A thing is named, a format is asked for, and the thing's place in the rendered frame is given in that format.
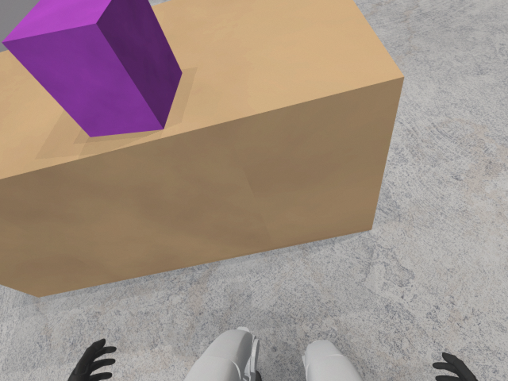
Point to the robot left thigh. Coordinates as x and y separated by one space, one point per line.
228 358

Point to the robot right thigh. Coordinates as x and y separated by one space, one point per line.
323 361

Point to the robot thigh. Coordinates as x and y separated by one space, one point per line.
228 358
323 361

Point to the left robot hand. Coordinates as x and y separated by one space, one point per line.
86 364

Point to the carton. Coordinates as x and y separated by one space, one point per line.
106 62

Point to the right robot hand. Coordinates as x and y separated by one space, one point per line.
456 366

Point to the pedestal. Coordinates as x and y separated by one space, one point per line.
278 135

